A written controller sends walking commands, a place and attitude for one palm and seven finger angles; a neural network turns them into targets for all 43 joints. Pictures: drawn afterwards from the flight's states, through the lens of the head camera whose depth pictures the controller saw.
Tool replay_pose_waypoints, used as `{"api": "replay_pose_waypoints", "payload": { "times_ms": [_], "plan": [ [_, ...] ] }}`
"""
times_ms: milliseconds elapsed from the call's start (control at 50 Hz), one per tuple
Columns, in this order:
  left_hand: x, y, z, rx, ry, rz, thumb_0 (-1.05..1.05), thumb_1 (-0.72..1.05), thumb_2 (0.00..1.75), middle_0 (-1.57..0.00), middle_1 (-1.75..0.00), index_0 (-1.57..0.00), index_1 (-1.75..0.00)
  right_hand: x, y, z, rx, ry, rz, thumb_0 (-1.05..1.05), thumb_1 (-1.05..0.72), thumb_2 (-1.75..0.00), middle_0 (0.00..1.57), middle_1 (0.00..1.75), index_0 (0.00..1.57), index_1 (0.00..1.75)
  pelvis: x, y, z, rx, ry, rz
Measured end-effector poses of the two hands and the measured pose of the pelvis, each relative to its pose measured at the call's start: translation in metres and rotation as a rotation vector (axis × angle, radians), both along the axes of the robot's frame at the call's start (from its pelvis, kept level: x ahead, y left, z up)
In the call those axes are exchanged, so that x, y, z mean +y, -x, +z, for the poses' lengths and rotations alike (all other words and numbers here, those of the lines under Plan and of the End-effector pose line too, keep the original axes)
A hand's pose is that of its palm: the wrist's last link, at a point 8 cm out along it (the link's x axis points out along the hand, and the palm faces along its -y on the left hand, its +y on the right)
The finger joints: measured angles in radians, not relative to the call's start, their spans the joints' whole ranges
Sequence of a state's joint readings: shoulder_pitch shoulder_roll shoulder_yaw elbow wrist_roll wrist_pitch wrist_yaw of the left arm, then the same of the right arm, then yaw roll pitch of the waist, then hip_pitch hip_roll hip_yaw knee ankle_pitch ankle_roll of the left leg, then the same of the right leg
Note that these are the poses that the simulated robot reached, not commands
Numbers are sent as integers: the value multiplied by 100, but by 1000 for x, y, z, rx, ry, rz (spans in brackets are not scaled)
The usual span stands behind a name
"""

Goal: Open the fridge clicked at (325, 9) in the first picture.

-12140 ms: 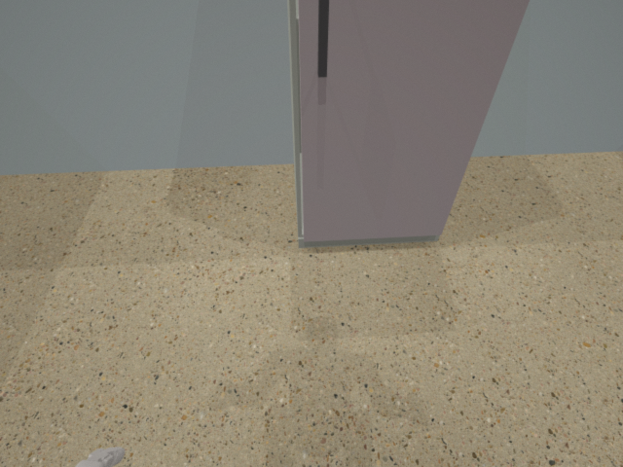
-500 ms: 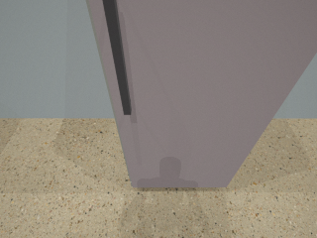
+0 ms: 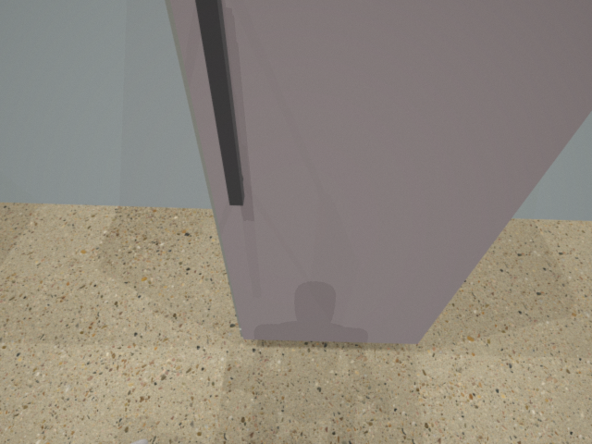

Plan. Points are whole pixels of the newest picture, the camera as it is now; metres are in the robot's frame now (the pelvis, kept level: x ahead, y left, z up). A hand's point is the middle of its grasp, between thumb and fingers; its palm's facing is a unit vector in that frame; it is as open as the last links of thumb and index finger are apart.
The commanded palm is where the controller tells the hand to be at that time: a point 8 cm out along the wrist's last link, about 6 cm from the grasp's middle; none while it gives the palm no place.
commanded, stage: raise the hand to about handle height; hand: left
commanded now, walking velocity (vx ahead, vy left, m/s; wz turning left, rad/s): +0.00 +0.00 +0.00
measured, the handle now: (226, 100) +0.49 +0.14 +0.21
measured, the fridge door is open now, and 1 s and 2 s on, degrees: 0 0 0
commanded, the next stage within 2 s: none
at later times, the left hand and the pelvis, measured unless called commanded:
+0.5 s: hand (136, 406) +0.16 +0.20 +0.02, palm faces +0.13 -0.99 -0.08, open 9.5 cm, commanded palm +0.14 +0.26 +0.03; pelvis -0.03 -0.04 -0.06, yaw +3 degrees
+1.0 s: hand (91, 329) +0.21 +0.25 +0.09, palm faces +0.09 -0.99 -0.06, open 12.5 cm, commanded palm +0.18 +0.30 +0.10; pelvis -0.01 +0.00 -0.02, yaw +1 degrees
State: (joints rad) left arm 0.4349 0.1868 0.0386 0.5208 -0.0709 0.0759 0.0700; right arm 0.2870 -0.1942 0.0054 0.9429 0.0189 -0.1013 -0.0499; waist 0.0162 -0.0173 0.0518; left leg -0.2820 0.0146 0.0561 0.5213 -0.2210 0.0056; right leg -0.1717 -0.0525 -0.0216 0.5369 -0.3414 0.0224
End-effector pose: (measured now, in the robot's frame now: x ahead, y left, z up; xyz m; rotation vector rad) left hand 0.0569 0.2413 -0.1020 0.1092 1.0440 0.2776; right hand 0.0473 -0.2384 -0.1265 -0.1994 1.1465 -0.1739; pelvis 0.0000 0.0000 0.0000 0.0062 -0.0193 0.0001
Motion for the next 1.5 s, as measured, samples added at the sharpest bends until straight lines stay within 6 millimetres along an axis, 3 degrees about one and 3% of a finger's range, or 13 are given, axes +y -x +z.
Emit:
{"api": "replay_pose_waypoints", "payload": {
  "times_ms": [80,140,180,220,300,340,440,620,760,920,1180,1320,1500],
  "plan": [
    [-2,-85,88,-609,-60,-9,2,87,88,-21,-33,-21,-33,-7,-41,14,-277,14,17,1,-91,-90,20,30,21,30,-5,7,-7,25,-2,31],
    [-10,-119,128,-954,-43,-101,1,83,86,-21,-36,-21,-36,-14,-73,23,-431,12,41,1,-91,-90,20,30,21,30,-12,14,-19,84,1,19],
    [-17,-123,132,-1086,-12,-202,1,79,84,-21,-38,-21,-38,-21,-93,27,-512,10,59,1,-91,-90,20,30,21,30,-17,20,-31,118,1,9],
    [-19,-116,119,-1094,24,-276,1,75,83,-21,-40,-21,-40,-27,-109,31,-576,15,74,1,-91,-90,20,30,21,30,-22,25,-41,133,2,5],
    [-9,-82,85,-947,78,-215,1,66,79,-22,-46,-22,-46,-37,-131,40,-650,51,103,1,-91,-90,20,30,21,30,-30,27,-53,146,5,12],
    [0,-63,80,-913,43,-145,1,61,77,-23,-49,-23,-49,-39,-136,41,-659,71,124,1,-91,-90,20,30,21,30,-33,26,-55,148,14,21],
    [11,-53,107,-1039,-64,-124,2,50,72,-23,-56,-23,-56,-36,-134,28,-609,88,179,1,-91,-90,20,30,20,30,-37,24,-58,144,41,49],
    [22,-113,136,-998,37,-271,1,28,63,-25,-70,-25,-70,-20,-94,9,-489,19,93,1,-90,-90,20,30,21,30,-33,21,-43,128,37,33],
    [41,-124,161,-1025,14,-226,1,12,56,-26,-80,-26,-80,-20,-75,18,-463,29,49,1,-90,-90,20,30,21,30,-19,12,-30,122,26,12],
    [53,-129,175,-1048,16,-237,0,-6,48,-27,-92,-27,-92,-16,-88,37,-503,74,86,1,-90,-90,20,30,21,30,-5,10,-23,92,31,16],
    [80,-140,223,-1103,-17,-218,0,-37,35,-30,-112,-30,-112,28,-128,67,-648,6,175,1,-90,-90,20,30,21,30,3,15,-12,25,37,34],
    [89,-145,245,-1105,-32,-205,-1,-46,31,-30,-118,-30,-118,36,-127,68,-638,-23,194,1,-90,-90,20,30,21,30,1,18,-7,-2,35,40],
    [92,-156,277,-1123,-55,-217,-1,-49,30,-31,-120,-30,-120,20,-113,63,-596,-16,173,1,-90,-90,20,30,21,30,-7,20,-2,-24,28,43]
  ]
}}
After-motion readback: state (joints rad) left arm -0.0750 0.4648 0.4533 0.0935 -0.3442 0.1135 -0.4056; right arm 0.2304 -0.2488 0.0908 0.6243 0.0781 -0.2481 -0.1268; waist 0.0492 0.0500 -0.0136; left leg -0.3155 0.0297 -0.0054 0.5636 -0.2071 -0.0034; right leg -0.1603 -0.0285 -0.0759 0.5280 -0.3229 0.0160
